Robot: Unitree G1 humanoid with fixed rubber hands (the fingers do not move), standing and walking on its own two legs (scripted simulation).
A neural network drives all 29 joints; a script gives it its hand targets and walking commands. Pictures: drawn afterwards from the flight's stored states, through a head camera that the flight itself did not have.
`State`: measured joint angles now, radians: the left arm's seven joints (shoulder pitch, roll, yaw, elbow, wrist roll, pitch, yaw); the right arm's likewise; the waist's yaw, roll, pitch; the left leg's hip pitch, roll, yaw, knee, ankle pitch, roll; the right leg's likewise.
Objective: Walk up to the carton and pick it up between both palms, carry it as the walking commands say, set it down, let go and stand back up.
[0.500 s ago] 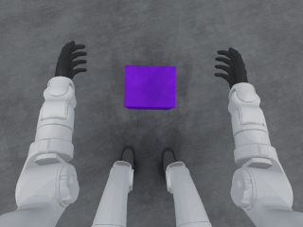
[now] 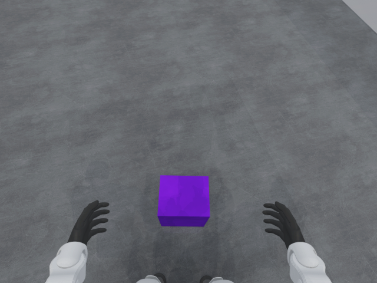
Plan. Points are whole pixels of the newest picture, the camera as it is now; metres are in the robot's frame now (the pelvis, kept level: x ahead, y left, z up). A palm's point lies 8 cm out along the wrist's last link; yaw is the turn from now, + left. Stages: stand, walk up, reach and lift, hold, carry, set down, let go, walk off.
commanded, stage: let go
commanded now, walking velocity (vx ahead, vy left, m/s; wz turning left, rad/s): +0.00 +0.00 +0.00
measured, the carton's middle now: (183, 202) +0.43 +0.00 -0.63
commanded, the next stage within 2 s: stand in 0.56 s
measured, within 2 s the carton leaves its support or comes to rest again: neither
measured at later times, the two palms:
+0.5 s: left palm (68, 265) +0.17 +0.23 -0.05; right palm (306, 259) +0.17 -0.23 -0.05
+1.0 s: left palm (42, 276) +0.15 +0.29 -0.08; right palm (331, 270) +0.15 -0.29 -0.08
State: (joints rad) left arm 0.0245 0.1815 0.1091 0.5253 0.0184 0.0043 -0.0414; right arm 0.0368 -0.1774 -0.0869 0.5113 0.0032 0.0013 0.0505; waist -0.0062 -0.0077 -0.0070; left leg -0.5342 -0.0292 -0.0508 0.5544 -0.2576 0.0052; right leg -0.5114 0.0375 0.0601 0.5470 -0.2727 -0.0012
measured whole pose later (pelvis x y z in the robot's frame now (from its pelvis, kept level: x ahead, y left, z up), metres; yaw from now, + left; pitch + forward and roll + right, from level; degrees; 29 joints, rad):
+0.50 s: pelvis +0.01 +0.00 +0.01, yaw +0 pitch -5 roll +0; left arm 0.23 0.21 0.05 0.41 0.03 0.14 -0.07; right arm 0.21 -0.21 -0.04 0.41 -0.02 0.14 0.08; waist -0.01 -0.01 0.11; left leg -0.08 -0.03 -0.05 0.44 -0.27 0.01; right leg -0.06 0.02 0.05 0.45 -0.29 -0.01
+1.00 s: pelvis +0.03 +0.00 +0.01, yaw +0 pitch +0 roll +0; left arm 0.19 0.34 0.03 0.75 0.04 0.02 0.02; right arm 0.17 -0.34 -0.03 0.78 -0.04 0.01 -0.02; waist 0.00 -0.01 0.01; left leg -0.17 -0.02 -0.04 0.48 -0.30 0.00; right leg -0.15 0.03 0.05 0.46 -0.31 -0.01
